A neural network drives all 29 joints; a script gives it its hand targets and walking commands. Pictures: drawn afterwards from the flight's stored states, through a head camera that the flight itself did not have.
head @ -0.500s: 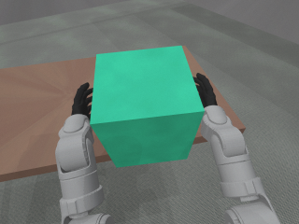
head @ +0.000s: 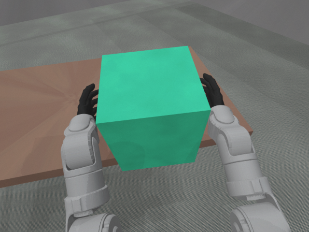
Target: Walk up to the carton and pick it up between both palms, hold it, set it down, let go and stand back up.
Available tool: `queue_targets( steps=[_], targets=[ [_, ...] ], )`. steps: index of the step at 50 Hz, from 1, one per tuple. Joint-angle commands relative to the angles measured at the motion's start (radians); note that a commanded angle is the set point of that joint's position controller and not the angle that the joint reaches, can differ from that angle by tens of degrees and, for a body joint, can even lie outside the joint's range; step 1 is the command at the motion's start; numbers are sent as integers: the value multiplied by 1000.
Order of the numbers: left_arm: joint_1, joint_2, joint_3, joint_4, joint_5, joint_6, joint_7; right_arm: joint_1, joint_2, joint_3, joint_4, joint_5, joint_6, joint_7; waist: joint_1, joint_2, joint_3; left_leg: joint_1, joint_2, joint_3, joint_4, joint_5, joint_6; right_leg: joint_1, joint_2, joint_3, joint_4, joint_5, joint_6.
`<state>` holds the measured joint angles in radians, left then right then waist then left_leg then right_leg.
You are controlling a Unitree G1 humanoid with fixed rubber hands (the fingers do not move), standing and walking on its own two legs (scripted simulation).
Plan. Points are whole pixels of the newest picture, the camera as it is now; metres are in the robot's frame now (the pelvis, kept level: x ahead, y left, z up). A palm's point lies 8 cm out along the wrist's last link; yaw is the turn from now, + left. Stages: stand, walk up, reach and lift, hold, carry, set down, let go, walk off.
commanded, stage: hold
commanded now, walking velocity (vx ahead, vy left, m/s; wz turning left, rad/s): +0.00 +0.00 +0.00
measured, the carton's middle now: (152, 113) +0.39 +0.00 +0.12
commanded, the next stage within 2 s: none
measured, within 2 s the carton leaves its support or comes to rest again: neither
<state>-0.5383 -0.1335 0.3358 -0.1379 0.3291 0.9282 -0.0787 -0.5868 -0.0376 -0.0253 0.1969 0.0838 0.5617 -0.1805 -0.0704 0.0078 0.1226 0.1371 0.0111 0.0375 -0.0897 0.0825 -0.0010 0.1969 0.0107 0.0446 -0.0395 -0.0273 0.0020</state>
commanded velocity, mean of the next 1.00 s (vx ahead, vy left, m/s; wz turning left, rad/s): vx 0.00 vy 0.00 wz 0.00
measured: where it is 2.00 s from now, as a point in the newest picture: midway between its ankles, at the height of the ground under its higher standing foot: outside the picture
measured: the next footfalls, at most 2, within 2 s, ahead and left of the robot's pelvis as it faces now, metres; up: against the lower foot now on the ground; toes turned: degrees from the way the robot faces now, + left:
none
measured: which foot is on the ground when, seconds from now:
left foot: down 0.00-1.00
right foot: down 0.00-1.00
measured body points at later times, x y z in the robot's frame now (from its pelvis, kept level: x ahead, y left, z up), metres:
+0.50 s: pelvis +0.00 +0.00 +0.00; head +0.00 -0.01 +0.45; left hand +0.36 +0.15 +0.17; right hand +0.37 -0.15 +0.17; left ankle +0.04 +0.12 -0.76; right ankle -0.02 -0.12 -0.76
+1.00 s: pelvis +0.01 +0.00 +0.00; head +0.00 -0.01 +0.45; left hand +0.35 +0.16 +0.17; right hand +0.37 -0.15 +0.17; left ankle +0.04 +0.12 -0.76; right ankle -0.02 -0.12 -0.75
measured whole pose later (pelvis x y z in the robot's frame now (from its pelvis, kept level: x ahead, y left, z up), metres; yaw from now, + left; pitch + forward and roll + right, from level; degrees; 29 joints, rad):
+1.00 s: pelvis +0.01 +0.00 +0.00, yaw +1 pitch -7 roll +0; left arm -0.49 -0.13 0.32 -0.22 0.30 0.92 -0.08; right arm -0.55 -0.04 0.01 0.11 0.11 0.56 -0.21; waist -0.07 0.00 0.11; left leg 0.14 0.01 0.03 -0.09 0.08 -0.01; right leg 0.21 0.01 0.03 -0.05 -0.03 0.00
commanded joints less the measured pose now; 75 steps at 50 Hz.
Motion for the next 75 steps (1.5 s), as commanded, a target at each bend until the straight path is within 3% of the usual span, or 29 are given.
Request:
queue_targets(
  steps=[1,3,4,9,15,16,20,23,25,28,29,30,32,34,39,44,47,48,50,54,55,56,58,61,64,67,69,71,75],
  targets=[
    [-532,-310,-419,-245,-199,-75,-127,-648,371,392,-337,143,-72,101,8,-15,-593,277,-15,-2,41,282,19,30,21,-29,62,352,71],
    [-495,-306,-448,-255,-205,-57,-119,-617,349,387,-356,148,-66,93,6,21,-583,305,-9,0,53,348,-1,7,34,-36,54,348,63],
    [-468,-291,-440,-250,-200,-47,-118,-612,327,393,-368,146,-63,91,8,-5,-581,321,-10,-5,61,343,3,-7,27,-33,46,334,60],
    [-475,-225,-383,-195,-168,-28,-140,-548,273,296,-234,97,-41,92,-17,6,-405,276,-6,12,31,122,12,-98,19,-40,2,105,63],
    [-541,-313,-474,-292,-224,-64,-118,-669,361,392,-400,146,-69,95,-6,-2,-620,320,-13,-1,63,286,15,-37,23,-45,62,293,63],
    [-538,-316,-480,-281,-220,-62,-114,-675,358,405,-398,144,-68,94,9,-7,-626,335,-14,-4,65,308,10,-47,24,-42,68,312,65],
    [-448,-257,-416,-196,-178,-30,-128,-542,289,343,-290,98,-43,90,-14,-13,-463,273,-13,-1,50,237,1,-42,23,-50,38,261,77],
    [-432,-220,-352,-164,-154,-13,-148,-502,268,293,-211,92,-29,89,0,-2,-356,236,-13,21,18,136,12,-45,25,-37,6,158,72],
    [-438,-233,-350,-173,-155,-20,-153,-537,291,313,-242,112,-37,92,19,-20,-383,226,-15,15,17,163,15,-19,19,-36,12,187,63],
    [-504,-289,-433,-284,-202,-49,-142,-611,347,371,-350,139,-55,89,4,28,-540,272,-16,11,39,289,4,6,24,-37,53,320,60],
    [-517,-306,-463,-303,-216,-55,-134,-626,354,390,-386,145,-62,91,-3,5,-575,298,-13,-4,48,333,4,5,25,-36,65,356,64],
    [-519,-303,-466,-326,-216,-57,-127,-643,353,410,-391,161,-65,91,10,11,-627,325,-12,0,49,340,8,27,19,-36,69,375,63],
    [-499,-298,-476,-306,-221,-52,-122,-621,345,411,-377,163,-59,88,-8,16,-580,323,-8,-7,56,343,-1,-1,25,-43,62,354,72],
    [-469,-280,-452,-246,-206,-40,-125,-588,321,392,-371,136,-53,90,0,-15,-531,291,-9,2,41,263,3,-6,28,-47,53,279,76],
    [-504,-216,-346,-132,-155,-55,-148,-538,289,287,-183,77,-43,98,5,-39,-367,193,-10,20,5,29,23,-65,12,-39,13,66,71],
    [-536,-292,-393,-190,-189,-88,-136,-645,369,366,-309,118,-74,98,22,-8,-560,256,-14,8,29,193,29,-4,15,-39,53,266,67],
    [-460,-313,-433,-219,-199,-67,-130,-612,351,416,-388,141,-65,86,10,-40,-587,274,-20,-5,42,342,13,52,26,-38,77,425,71],
    [-451,-287,-434,-234,-197,-58,-132,-589,336,407,-365,146,-55,81,2,-4,-555,264,-20,-4,48,348,7,43,21,-37,68,412,71],
    [-406,-252,-404,-206,-176,-29,-137,-499,289,367,-284,119,-35,73,-2,-6,-442,262,-16,-1,39,289,-3,-6,24,-39,36,312,72],
    [-456,-230,-373,-192,-165,-26,-155,-533,269,295,-232,100,-40,87,3,23,-378,241,-4,20,16,140,0,-83,22,-40,8,116,64],
    [-493,-230,-379,-209,-169,-35,-151,-551,286,307,-236,108,-46,91,10,-4,-391,236,-4,13,15,142,4,-77,23,-48,10,121,53],
    [-512,-242,-395,-211,-180,-40,-147,-561,292,305,-243,111,-54,94,0,25,-389,244,-9,20,23,158,3,-83,20,-47,14,149,60],
    [-526,-290,-438,-270,-209,-55,-139,-616,338,349,-353,132,-67,91,4,19,-529,297,-6,2,55,276,2,-48,24,-47,40,254,60],
    [-531,-294,-480,-305,-233,-63,-123,-618,348,383,-387,137,-70,90,-11,12,-619,327,-8,-2,66,317,2,-34,20,-40,52,304,65],
    [-481,-270,-441,-227,-203,-54,-122,-586,311,359,-347,111,-58,91,-12,-34,-545,299,-5,-1,45,236,7,-49,27,-55,45,242,78],
    [-472,-227,-377,-127,-160,-48,-135,-550,264,284,-228,75,-50,104,-9,-13,-397,248,-2,10,19,56,12,-121,17,-52,7,57,61],
    [-483,-206,-309,-70,-128,-51,-140,-586,272,257,-190,58,-53,115,22,-37,-375,220,-3,22,17,20,23,-127,15,-52,1,13,70],
    [-509,-234,-321,-102,-151,-70,-137,-591,294,270,-188,65,-62,122,23,-28,-420,213,-3,17,9,70,25,-81,16,-44,14,82,63],
    [-542,-316,-428,-238,-210,-89,-116,-692,379,385,-355,142,-84,112,32,-3,-637,282,-9,-2,37,305,15,10,20,-37,72,334,63]
  ],
)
